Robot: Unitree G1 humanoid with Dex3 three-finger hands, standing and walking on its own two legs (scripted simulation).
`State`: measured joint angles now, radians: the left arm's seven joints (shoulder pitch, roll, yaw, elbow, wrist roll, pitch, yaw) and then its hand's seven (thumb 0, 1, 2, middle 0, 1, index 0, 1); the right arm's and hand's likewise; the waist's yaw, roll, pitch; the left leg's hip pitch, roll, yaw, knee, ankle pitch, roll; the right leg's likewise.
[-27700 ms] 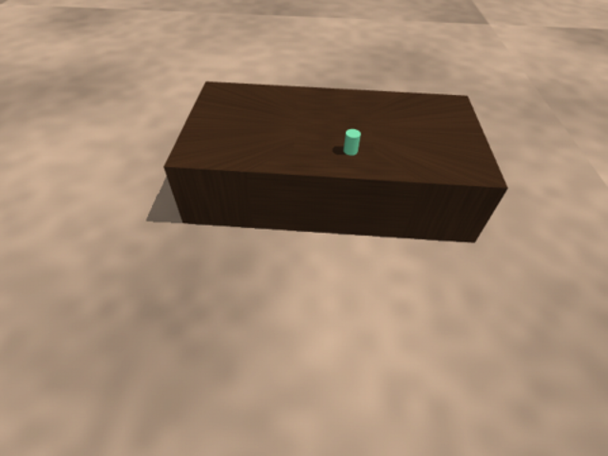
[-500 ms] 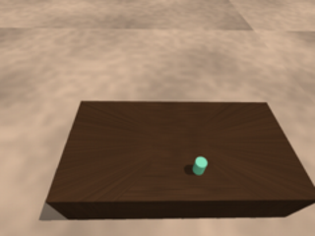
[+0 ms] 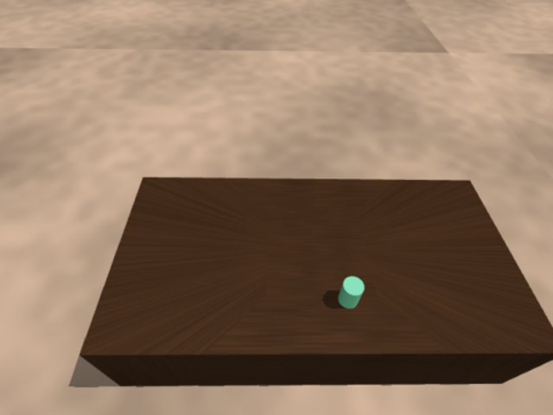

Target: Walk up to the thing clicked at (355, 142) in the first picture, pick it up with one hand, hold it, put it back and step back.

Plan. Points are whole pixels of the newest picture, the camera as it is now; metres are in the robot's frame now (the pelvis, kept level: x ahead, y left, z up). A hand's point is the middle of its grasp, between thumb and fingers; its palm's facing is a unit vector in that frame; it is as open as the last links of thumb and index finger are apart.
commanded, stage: stand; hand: right
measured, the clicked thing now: (350, 292) +0.49 -0.23 -0.41
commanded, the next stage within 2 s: step back in 0.80 s
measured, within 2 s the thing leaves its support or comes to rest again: neither
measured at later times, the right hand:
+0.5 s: hand out of the picture +0.08 -0.25 -0.16, palm faces -0.03 +0.94 -0.34, open 7.3 cm
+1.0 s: hand out of the picture +0.06 -0.26 -0.16, palm faces -0.01 +0.92 -0.38, open 7.3 cm
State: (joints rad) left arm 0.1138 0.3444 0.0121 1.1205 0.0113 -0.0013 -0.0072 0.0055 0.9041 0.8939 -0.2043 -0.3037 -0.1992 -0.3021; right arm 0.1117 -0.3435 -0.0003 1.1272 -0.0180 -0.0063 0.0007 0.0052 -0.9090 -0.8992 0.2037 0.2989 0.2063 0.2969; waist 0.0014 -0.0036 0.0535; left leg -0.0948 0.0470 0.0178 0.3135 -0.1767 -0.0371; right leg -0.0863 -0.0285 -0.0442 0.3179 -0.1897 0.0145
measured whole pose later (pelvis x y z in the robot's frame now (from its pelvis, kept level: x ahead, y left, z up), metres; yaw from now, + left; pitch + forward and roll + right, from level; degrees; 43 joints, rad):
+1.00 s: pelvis -0.03 +0.01 -0.01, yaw +0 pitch -2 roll -1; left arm 0.07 0.37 0.06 1.00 0.01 0.04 0.00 0.01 0.90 0.89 -0.21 -0.30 -0.20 -0.30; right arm 0.08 -0.40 -0.05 1.02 0.00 0.04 0.02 0.00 -0.91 -0.90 0.20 0.30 0.21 0.30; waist 0.00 0.01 0.15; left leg -0.30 0.03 -0.01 0.65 -0.31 0.02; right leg -0.24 -0.03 -0.04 0.51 -0.24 0.01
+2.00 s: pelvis -0.24 +0.04 -0.02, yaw -1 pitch -2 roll -2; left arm 0.13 0.40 0.09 0.81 0.00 0.07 0.02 0.01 0.91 0.89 -0.20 -0.30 -0.20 -0.30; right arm 0.14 -0.36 -0.03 0.85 -0.03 0.02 -0.01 0.01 -0.91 -0.90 0.21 0.30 0.21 0.30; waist 0.01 -0.03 0.17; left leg -0.32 0.01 -0.02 0.60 -0.25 0.03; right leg -0.46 0.11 0.13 1.21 -0.52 0.01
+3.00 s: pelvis -0.59 -0.01 -0.03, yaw -3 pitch -2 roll +1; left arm 0.21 0.37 0.06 0.89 0.04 0.05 -0.01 0.01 0.90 0.89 -0.21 -0.30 -0.20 -0.30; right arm 0.10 -0.41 -0.05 0.85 -0.01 0.07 -0.02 0.00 -0.91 -0.90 0.20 0.30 0.21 0.30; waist 0.05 0.02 0.14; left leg -0.54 -0.06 -0.12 0.98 -0.45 -0.01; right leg -0.27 0.00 0.02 0.67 -0.36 -0.02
